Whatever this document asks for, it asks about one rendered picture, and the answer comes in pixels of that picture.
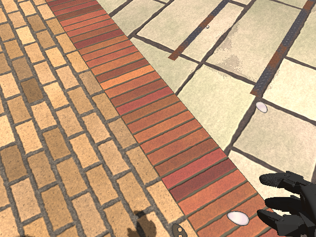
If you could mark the right robot hand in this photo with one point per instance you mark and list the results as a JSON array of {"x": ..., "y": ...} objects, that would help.
[{"x": 302, "y": 217}]

